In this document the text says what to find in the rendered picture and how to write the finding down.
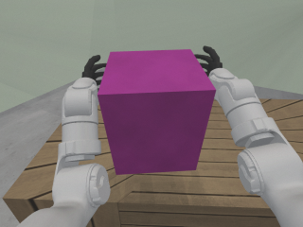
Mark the left robot forearm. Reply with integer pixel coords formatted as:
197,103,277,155
52,78,101,202

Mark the right robot forearm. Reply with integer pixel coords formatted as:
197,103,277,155
208,68,303,167

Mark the left robot hand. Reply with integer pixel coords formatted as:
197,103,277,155
81,55,107,90

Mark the carton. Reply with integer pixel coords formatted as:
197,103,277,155
98,49,216,175

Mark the robot right upper arm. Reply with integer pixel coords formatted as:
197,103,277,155
237,142,303,227

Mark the pedestal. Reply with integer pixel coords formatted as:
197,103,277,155
2,98,303,227

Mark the robot left upper arm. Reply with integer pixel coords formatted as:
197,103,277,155
16,163,111,227

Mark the right robot hand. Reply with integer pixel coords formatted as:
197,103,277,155
194,45,223,77

